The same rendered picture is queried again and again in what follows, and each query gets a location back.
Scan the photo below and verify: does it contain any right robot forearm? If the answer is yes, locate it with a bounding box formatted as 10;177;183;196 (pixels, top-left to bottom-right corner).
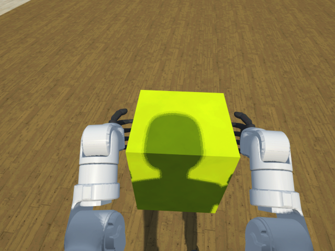
240;127;314;251

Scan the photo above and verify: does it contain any right robot upper arm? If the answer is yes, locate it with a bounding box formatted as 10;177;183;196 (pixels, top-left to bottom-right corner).
245;217;313;251

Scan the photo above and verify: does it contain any left robot forearm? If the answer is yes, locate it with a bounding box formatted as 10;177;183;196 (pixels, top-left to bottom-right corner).
64;123;125;249

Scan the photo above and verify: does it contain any carton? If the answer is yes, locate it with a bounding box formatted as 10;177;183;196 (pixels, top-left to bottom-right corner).
126;90;240;213

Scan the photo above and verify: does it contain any left robot upper arm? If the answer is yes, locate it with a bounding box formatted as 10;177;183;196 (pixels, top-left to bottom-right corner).
64;210;126;251

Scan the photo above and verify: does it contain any robot left hand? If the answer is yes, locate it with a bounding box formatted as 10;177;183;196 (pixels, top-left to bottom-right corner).
108;109;133;150

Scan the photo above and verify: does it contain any robot right hand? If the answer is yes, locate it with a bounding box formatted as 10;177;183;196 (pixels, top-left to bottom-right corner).
231;112;255;154

